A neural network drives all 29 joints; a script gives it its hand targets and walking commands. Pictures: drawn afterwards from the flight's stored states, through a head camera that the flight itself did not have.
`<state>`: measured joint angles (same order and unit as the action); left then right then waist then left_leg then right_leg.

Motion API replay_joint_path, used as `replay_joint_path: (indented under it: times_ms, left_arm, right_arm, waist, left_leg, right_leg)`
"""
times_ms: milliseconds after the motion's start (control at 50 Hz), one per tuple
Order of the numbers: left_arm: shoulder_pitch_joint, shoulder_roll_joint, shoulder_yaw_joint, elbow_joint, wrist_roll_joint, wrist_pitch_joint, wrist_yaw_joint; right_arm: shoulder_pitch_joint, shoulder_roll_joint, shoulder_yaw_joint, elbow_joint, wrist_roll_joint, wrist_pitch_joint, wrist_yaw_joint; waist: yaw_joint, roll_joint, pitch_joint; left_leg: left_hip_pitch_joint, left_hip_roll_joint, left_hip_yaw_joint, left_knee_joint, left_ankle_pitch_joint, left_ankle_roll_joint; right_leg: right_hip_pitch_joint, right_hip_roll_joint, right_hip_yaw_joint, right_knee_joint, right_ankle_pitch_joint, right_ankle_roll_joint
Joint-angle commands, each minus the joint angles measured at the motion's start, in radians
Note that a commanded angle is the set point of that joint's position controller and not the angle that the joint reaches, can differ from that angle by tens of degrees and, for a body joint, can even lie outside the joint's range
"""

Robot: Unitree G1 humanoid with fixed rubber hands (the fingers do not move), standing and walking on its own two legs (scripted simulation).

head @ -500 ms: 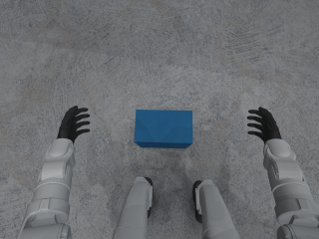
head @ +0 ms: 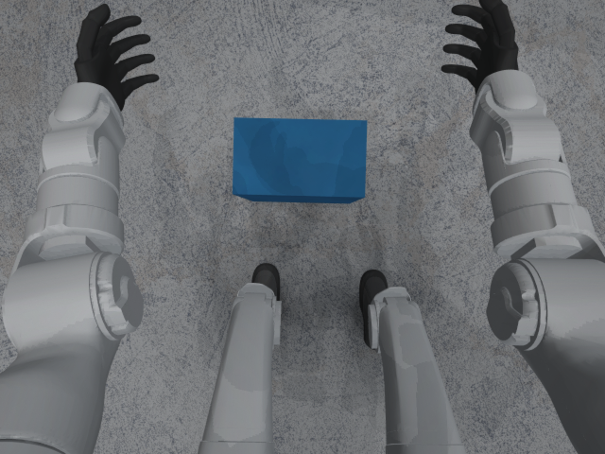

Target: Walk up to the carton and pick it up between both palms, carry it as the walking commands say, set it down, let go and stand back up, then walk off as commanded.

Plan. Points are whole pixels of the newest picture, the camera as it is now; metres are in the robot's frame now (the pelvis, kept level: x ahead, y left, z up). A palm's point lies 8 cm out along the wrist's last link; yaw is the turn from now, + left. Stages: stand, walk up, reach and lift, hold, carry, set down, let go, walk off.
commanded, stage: reach and lift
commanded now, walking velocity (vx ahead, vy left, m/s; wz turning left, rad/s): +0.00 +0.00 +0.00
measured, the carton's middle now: (300, 167) +0.48 +0.05 -0.51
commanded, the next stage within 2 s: none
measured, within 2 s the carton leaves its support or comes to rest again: neither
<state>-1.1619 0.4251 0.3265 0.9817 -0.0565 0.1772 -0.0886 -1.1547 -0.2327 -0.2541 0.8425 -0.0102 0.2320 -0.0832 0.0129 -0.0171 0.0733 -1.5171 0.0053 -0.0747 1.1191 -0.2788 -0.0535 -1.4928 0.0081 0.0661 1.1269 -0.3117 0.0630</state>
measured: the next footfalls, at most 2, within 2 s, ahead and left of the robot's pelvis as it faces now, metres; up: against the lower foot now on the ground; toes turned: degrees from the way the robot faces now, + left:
none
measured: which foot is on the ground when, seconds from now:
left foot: down 0.00-1.00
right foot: down 0.00-1.00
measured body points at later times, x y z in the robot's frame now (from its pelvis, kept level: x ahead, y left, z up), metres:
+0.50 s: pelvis +0.03 +0.01 -0.07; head +0.37 +0.03 +0.22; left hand +0.50 +0.24 -0.25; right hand +0.49 -0.18 -0.26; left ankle +0.09 +0.15 -0.61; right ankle +0.09 -0.15 -0.61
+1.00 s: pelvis -0.06 +0.00 -0.22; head +0.29 +0.03 +0.06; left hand +0.49 +0.25 -0.36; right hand +0.49 -0.17 -0.37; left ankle +0.09 +0.15 -0.61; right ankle +0.08 -0.15 -0.61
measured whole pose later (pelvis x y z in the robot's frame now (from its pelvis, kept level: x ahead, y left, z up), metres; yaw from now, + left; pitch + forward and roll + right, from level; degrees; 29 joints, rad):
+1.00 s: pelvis -0.06 +0.00 -0.22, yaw -1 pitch +41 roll -2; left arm -1.38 0.46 0.23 1.11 -0.12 0.13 -0.05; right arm -1.31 -0.28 -0.26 1.00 0.06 0.15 -0.13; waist 0.01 -0.04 0.19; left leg -2.23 -0.01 -0.11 1.90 -0.40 -0.08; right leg -2.19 0.05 0.08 1.92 -0.45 0.10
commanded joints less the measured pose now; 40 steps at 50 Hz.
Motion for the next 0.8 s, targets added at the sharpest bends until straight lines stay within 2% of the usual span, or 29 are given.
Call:
replay_joint_path:
  times_ms: [0, 60, 80, 100, 120, 140, 160, 180, 220, 240, 260, 280, 300, 340, 360, 400, 420, 460, 520, 540, 580, 600, 620, 640, 660, 680, 700, 760, 780]
  left_arm:
    - [-0.033, 0.103, 0.037, -0.285, 0.028, -0.123, -0.011]
    - [0.127, 0.086, 0.051, -0.379, 0.053, -0.159, -0.005]
    - [0.118, 0.092, 0.07, -0.399, 0.078, -0.16, 0.0]
    - [0.155, 0.013, 0.038, -0.322, 0.062, -0.149, -0.012]
    - [0.214, -0.007, 0.049, -0.213, 0.083, -0.141, -0.011]
    - [0.178, 0.011, 0.063, -0.295, 0.13, -0.14, -0.005]
    - [0.18, -0.072, 0.015, -0.2, 0.094, -0.125, -0.013]
    - [0.177, -0.064, 0.043, -0.188, 0.117, -0.133, -0.015]
    - [0.195, -0.112, 0.008, -0.157, 0.097, -0.138, -0.015]
    - [0.222, -0.107, 0.019, -0.163, 0.109, -0.146, -0.006]
    - [0.217, -0.11, 0.047, -0.165, 0.104, -0.153, -0.003]
    - [0.205, -0.119, 0.05, -0.223, 0.089, -0.173, -0.001]
    - [0.205, -0.123, 0.031, -0.218, 0.049, -0.173, 0.008]
    - [0.114, -0.162, -0.041, -0.285, 0.027, -0.18, 0.03]
    - [0.177, -0.159, -0.036, -0.293, 0.03, -0.178, 0.036]
    - [0.075, -0.054, 0.001, -0.386, 0.041, -0.17, 0.054]
    - [0.046, -0.009, 0.003, -0.514, 0.017, -0.179, 0.061]
    - [0.066, 0.094, 0.024, -0.571, 0.012, -0.173, 0.074]
    - [0.206, 0.044, 0.016, -0.347, 0.034, -0.143, 0.086]
    - [0.166, 0.089, 0.047, -0.301, 0.056, -0.125, 0.08]
    - [0.045, 0.101, -0.004, -0.388, 0.006, -0.097, 0.084]
    - [-0.012, 0.087, -0.033, -0.461, -0.04, -0.088, 0.067]
    - [-0.035, 0.108, 0.009, -0.441, -0.033, -0.099, 0.063]
    - [-0.089, 0.107, -0.026, -0.42, -0.071, -0.093, 0.062]
    - [-0.13, 0.128, -0.03, -0.258, -0.073, -0.087, 0.052]
    - [-0.235, 0.132, -0.041, -0.296, -0.089, -0.087, 0.046]
    - [-0.295, 0.117, -0.072, -0.298, -0.107, -0.077, 0.037]
    - [-0.366, 0.16, -0.078, -0.118, -0.081, -0.059, 0.032]
    - [-0.377, 0.175, -0.07, -0.071, -0.084, -0.052, 0.029]
  right_arm:
    - [0.062, -0.058, -0.021, -0.207, 0.011, -0.102, 0.017]
    - [0.158, -0.027, -0.019, -0.337, 0.023, -0.156, 0.033]
    - [0.169, -0.038, -0.019, -0.316, 0.019, -0.165, 0.036]
    - [0.17, -0.02, -0.003, -0.28, 0.037, -0.172, 0.056]
    - [0.25, -0.052, -0.017, -0.2, 0.002, -0.176, 0.062]
    - [0.243, -0.065, -0.065, -0.205, -0.025, -0.175, 0.068]
    - [0.217, -0.047, -0.05, -0.16, -0.014, -0.175, 0.091]
    - [0.21, -0.027, -0.027, -0.127, 0.006, -0.17, 0.1]
    - [0.216, -0.008, -0.034, -0.104, -0.017, -0.183, 0.092]
    - [0.202, 0.019, -0.033, -0.151, -0.017, -0.192, 0.087]
    - [0.231, 0.035, -0.042, -0.122, -0.044, -0.202, 0.087]
    - [0.241, 0.027, -0.041, -0.139, -0.024, -0.221, 0.083]
    - [0.261, -0.019, -0.096, -0.079, -0.04, -0.241, 0.073]
    - [0.229, -0.071, -0.115, 0.003, -0.007, -0.251, 0.072]
    - [0.292, -0.068, -0.114, -0.02, -0.015, -0.248, 0.063]
    - [0.163, -0.151, -0.111, -0.165, 0.005, -0.236, 0.047]
    - [0.09, -0.15, -0.075, -0.316, -0.013, -0.229, 0.03]
    - [-0.011, -0.129, 0.007, -0.535, 0.08, -0.213, 0.011]
    - [0.158, -0.052, 0.044, -0.292, 0.089, -0.174, 0.023]
    - [0.063, -0.093, 0.03, -0.294, 0.071, -0.161, 0.021]
    - [-0.032, -0.114, 0.079, -0.344, 0.118, -0.116, 0.003]
    - [-0.059, -0.083, 0.118, -0.414, 0.132, -0.104, 0.003]
    - [-0.056, -0.086, 0.11, -0.369, 0.096, -0.096, -0.002]
    - [-0.087, -0.111, 0.094, -0.338, 0.088, -0.104, -0.011]
    - [-0.14, -0.085, 0.1, -0.195, 0.083, -0.09, -0.018]
    - [-0.209, -0.111, 0.097, -0.176, 0.089, -0.092, -0.018]
    - [-0.198, -0.088, 0.085, -0.135, 0.101, -0.08, -0.032]
    - [-0.257, -0.121, 0.042, -0.002, 0.076, -0.068, -0.054]
    - [-0.301, -0.149, 0.037, 0.011, 0.065, -0.076, -0.059]
  waist:
    - [0.003, 0.009, -1.428]
    - [0.022, -0.021, -1.527]
    - [0.066, 0.031, -1.489]
    - [0.057, 0.034, -1.298]
    - [0.045, 0.031, -1.19]
    - [0.08, 0.126, -1.109]
    - [0.028, 0.075, -1.001]
    - [0.07, 0.076, -0.915]
    - [0.031, 0.071, -0.87]
    - [0.057, 0.073, -0.872]
    - [0.021, 0.018, -0.876]
    - [0.032, 0.044, -0.966]
    - [-0.025, 0.039, -1.032]
    - [-0.034, 0.171, -1.124]
    - [-0.048, 0.133, -1.207]
    - [-0.009, 0.115, -1.325]
    - [0.006, -0.002, -1.471]
    - [0.104, -0.055, -1.719]
    - [0.13, 0.005, -1.493]
    - [0.15, -0.055, -1.442]
    - [0.134, -0.042, -1.505]
    - [0.11, -0.08, -1.48]
    - [0.118, -0.107, -1.439]
    - [0.072, -0.146, -1.378]
    - [0.076, -0.124, -1.168]
    - [0.092, -0.142, -1.073]
    - [0.019, -0.099, -1.088]
    - [-0.002, -0.033, -0.94]
    - [0.013, -0.063, -0.884]
  left_leg:
    - [0.639, -0.077, 0.175, -0.025, 0.462, 0.035]
    - [0.584, -0.082, 0.135, 0.002, 0.71, 0.031]
    - [0.614, -0.074, 0.145, 0.051, 0.781, 0.021]
    - [0.546, -0.054, 0.115, 0.063, 0.769, 0.029]
    - [0.499, -0.059, 0.107, 0.034, 0.634, 0.016]
    - [0.569, -0.052, 0.107, 0.022, 0.613, -0.013]
    - [0.514, -0.038, 0.073, 0.051, 0.554, -0.014]
    - [0.415, -0.036, 0.117, 0.037, 0.299, -0.024]
    - [0.288, -0.04, 0.113, 0.071, 0.29, -0.032]
    - [0.25, -0.044, 0.108, 0.094, 0.363, -0.022]
    - [0.186, -0.042, 0.091, 0.128, 0.453, -0.021]
    - [0.263, -0.036, 0.071, 0.169, 0.624, -0.014]
    - [0.382, -0.026, 0.036, 0.229, 0.79, -0.029]
    - [0.53, 0.002, 0.001, 0.296, 0.785, -0.062]
    - [0.565, -0.013, 0.014, 0.31, 0.844, -0.063]
    - [0.481, -0.018, 0.072, 0.322, 0.544, -0.051]
    - [0.342, -0.043, 0.089, 0.342, 0.582, -0.049]
    - [0.219, -0.057, 0.151, 0.373, 0.494, -0.028]
    - [0.125, -0.058, 0.162, 0.411, 0.523, -0.025]
    - [0.05, -0.043, 0.158, 0.425, 0.391, -0.025]
    - [0.125, -0.047, 0.198, 0.453, 0.161, -0.024]
    - [0.022, -0.052, 0.213, 0.455, 0.177, -0.024]
    - [-0.055, -0.052, 0.23, 0.467, 0.161, -0.019]
    - [-0.089, -0.043, 0.212, 0.491, 0.11, -0.015]
    - [-0.194, -0.026, 0.22, 0.501, -0.063, -0.006]
    - [-0.245, -0.022, 0.216, 0.519, -0.159, 0.005]
    - [-0.214, -0.017, 0.224, 0.525, -0.182, -0.003]
    - [-0.246, -0.007, 0.21, 0.546, -0.32, 0.0]
    - [-0.324, -0.012, 0.206, 0.582, -0.347, 0.003]
  right_leg:
    - [0.686, 0.083, -0.124, 0.006, 0.495, -0.003]
    - [0.733, 0.082, -0.112, 0.081, 0.768, 0.0]
    - [0.594, 0.082, -0.104, 0.092, 0.733, 0.003]
    - [0.414, 0.074, -0.103, 0.077, 0.653, 0.001]
    - [0.311, 0.067, -0.117, 0.042, 0.498, 0.001]
    - [0.15, 0.063, -0.12, 0.019, 0.366, 0.001]
    - [-0.017, 0.068, -0.144, 0.046, 0.272, 0.001]
    - [-0.017, 0.059, -0.13, 0.013, 0.083, 0.0]
    - [-0.014, 0.051, -0.123, 0.065, 0.155, -0.007]
    - [0.012, 0.056, -0.12, 0.108, 0.248, 0.002]
    - [0.026, 0.058, -0.112, 0.131, 0.345, 0.001]
    - [-0.014, 0.057, -0.091, 0.16, 0.436, 0.0]
    - [-0.118, 0.075, -0.12, 0.186, 0.462, 0.001]
    - [-0.358, 0.088, -0.135, 0.223, 0.302, -0.017]
    - [-0.284, 0.092, -0.159, 0.227, 0.363, -0.013]
    - [-0.203, 0.09, -0.155, 0.257, 0.203, -0.008]
    - [0.038, 0.089, -0.153, 0.32, 0.382, -0.001]
    - [0.343, 0.083, -0.119, 0.401, 0.508, 0.006]
    - [0.198, 0.075, -0.119, 0.472, 0.497, 0.023]
    - [0.178, 0.069, -0.119, 0.491, 0.418, 0.022]
    - [0.194, 0.072, -0.141, 0.476, 0.162, 0.027]
    - [0.252, 0.066, -0.128, 0.473, 0.235, 0.021]
    - [0.28, 0.056, -0.094, 0.475, 0.232, 0.03]
    - [0.241, 0.058, -0.112, 0.502, 0.197, 0.029]
    - [0.091, 0.047, -0.107, 0.476, -0.026, 0.025]
    - [0.024, 0.037, -0.104, 0.485, -0.123, 0.022]
    - [0.055, 0.042, -0.111, 0.474, -0.129, 0.014]
    - [-0.069, 0.051, -0.137, 0.506, -0.29, 0.004]
    - [-0.106, 0.049, -0.133, 0.522, -0.342, 0.001]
